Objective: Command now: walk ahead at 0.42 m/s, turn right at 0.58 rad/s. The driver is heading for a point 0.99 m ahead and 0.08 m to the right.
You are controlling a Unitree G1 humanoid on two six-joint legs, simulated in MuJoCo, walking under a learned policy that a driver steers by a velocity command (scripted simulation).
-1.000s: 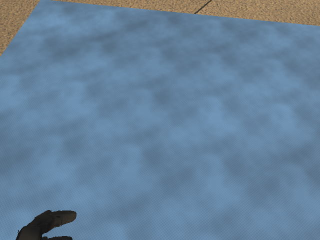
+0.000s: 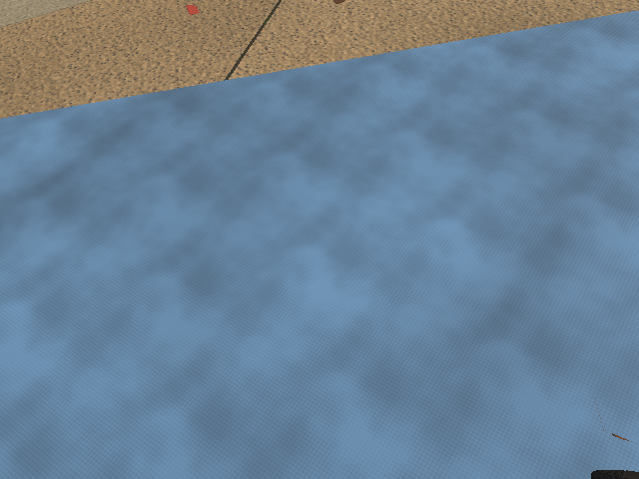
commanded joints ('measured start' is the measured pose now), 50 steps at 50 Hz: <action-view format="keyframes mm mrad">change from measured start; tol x32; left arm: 1 -2 202 61 -47 -12 -15 13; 29 -376 101 6 -169 -5 -38 -49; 35 86 301 80 -74 9 -27 -28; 50 -42 191 42 17 3 -59 -16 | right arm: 1 -194 -36 4 -106 12 -25 13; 11 265 -249 -61 -15 -16 -37 10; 50 -97 -29 40 1 14 7 16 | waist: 1 29 -145 53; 9 -125 -163 -112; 11 -95 357 -385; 29 -110 40 61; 35 61 -317 -375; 50 9 -79 62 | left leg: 1 4 -42 17 -158 77 -13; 9 541 -13 -17 -315 -11 112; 11 1060 380 -721 -436 -362 318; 17 522 196 -239 -576 -151 251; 30 574 226 -20 -567 77 216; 33 482 132 90 -165 344 139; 36 -149 -12 -37 544 -464 62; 50 -18 61 37 -106 186 31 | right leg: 1 -40 -196 184 -113 149 -145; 9 -78 -132 237 257 400 -52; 11 -575 52 87 859 -335 38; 13 -678 -62 67 967 -169 49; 30 -413 -108 -106 233 188 26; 33 40 -69 -134 180 182 -45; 35 475 -443 629 -16 -48 -261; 50 -8 -232 -29 -218 300 -137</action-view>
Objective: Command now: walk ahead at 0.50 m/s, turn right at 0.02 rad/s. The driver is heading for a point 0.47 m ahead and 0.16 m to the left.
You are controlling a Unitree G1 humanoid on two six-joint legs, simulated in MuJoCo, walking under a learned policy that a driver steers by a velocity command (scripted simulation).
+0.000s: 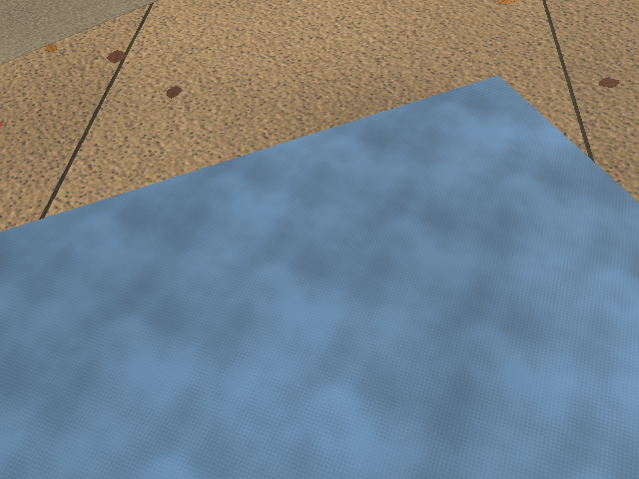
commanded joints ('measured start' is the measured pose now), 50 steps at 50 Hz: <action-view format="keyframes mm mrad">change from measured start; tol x32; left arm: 1 -1 176 43 -38 -8 -10 11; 50 -281 59 1 19 22 56 21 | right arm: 1 -113 -35 0 -83 6 -20 14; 12 328 -224 -69 3 0 -22 17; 50 161 -118 -25 136 -24 91 -57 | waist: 1 5 -97 51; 12 -166 222 -455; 22 -57 -1 9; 36 -54 -297 -398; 50 -59 28 23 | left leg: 1 36 -25 24 -136 108 5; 7 61 -65 34 -253 -48 70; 10 565 -96 63 -253 -37 150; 12 1129 281 -690 -395 -242 381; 19 511 102 -223 -595 -37 283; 33 617 27 -70 -292 278 139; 36 249 -150 -47 261 -710 -5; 38 181 -94 -57 323 -691 -24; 47 587 -88 41 -231 -204 3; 50 344 -24 -50 -369 -502 77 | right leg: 1 -35 -260 122 -101 208 -142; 10 31 -237 63 410 669 -46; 12 -568 6 118 1034 -362 53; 13 -681 -58 186 1114 -353 41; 32 -343 -95 84 241 279 34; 35 245 -386 343 295 1007 -176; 40 -150 -335 368 62 138 -148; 50 -263 -97 90 114 -234 48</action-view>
